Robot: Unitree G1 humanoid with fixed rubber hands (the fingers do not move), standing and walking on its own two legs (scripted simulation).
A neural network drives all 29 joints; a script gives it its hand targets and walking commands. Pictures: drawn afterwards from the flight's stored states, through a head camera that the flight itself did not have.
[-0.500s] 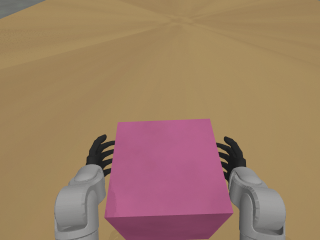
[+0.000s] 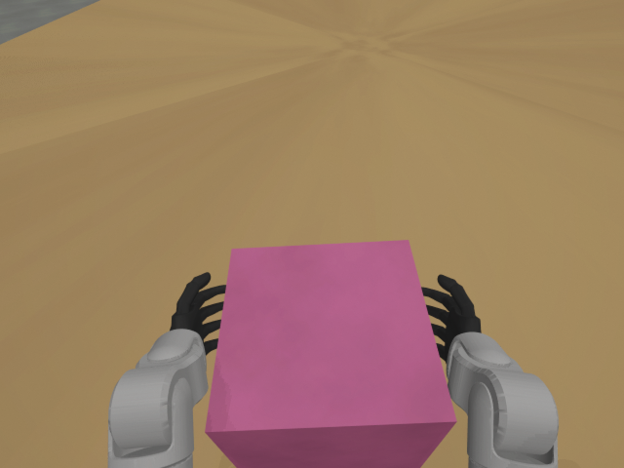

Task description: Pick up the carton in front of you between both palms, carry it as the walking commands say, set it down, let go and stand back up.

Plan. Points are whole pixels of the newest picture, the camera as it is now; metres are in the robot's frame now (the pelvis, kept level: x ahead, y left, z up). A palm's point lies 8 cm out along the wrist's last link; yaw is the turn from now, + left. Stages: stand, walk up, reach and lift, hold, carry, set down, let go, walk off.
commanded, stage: carry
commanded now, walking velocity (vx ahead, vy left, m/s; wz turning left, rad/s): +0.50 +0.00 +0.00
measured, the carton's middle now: (325, 369) +0.24 +0.00 +0.03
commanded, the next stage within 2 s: none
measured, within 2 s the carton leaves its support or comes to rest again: neither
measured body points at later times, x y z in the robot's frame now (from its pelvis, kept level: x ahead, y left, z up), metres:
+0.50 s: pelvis +0.34 +0.02 +0.01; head +0.31 +0.03 +0.46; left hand +0.58 +0.17 +0.09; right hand +0.57 -0.13 +0.10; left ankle +0.21 +0.11 -0.74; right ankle +0.50 -0.13 -0.69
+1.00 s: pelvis +0.68 -0.02 +0.01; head +0.66 -0.04 +0.46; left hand +0.92 +0.13 +0.11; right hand +0.92 -0.18 +0.11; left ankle +0.82 +0.14 -0.68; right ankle +0.58 -0.10 -0.74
